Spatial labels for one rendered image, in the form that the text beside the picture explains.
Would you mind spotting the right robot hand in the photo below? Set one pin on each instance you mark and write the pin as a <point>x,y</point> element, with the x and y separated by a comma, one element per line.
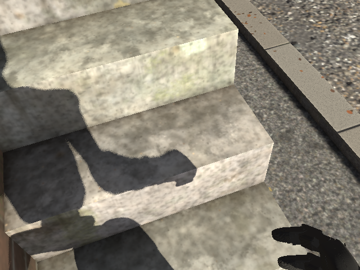
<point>333,253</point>

